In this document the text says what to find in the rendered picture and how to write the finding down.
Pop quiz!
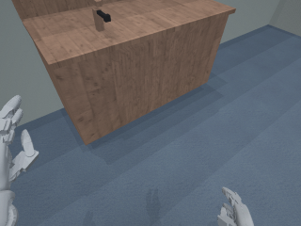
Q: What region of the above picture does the robot left hand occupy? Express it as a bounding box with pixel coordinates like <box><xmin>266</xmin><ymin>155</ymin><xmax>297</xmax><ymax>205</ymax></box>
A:
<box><xmin>0</xmin><ymin>95</ymin><xmax>39</xmax><ymax>191</ymax></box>

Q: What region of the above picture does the tap lever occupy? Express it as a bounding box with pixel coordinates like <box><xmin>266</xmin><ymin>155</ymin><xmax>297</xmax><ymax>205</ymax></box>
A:
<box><xmin>96</xmin><ymin>10</ymin><xmax>111</xmax><ymax>23</ymax></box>

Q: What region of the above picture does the robot right hand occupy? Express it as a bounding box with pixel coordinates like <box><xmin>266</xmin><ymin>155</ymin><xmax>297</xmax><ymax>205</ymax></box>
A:
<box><xmin>217</xmin><ymin>186</ymin><xmax>254</xmax><ymax>226</ymax></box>

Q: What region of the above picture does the left robot forearm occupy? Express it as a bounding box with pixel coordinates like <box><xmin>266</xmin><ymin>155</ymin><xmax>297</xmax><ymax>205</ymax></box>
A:
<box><xmin>0</xmin><ymin>190</ymin><xmax>19</xmax><ymax>226</ymax></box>

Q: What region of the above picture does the counter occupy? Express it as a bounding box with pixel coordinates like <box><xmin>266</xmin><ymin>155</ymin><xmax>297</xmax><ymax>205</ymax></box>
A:
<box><xmin>11</xmin><ymin>0</ymin><xmax>236</xmax><ymax>145</ymax></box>

